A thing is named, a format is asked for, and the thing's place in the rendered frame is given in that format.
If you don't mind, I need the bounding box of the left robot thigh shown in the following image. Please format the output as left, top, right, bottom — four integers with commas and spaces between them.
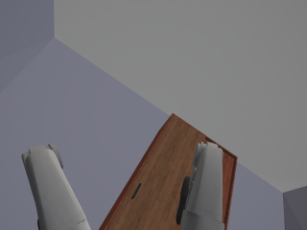
25, 144, 91, 230

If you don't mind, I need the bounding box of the left robot shin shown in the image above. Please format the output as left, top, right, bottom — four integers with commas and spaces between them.
21, 151, 35, 198

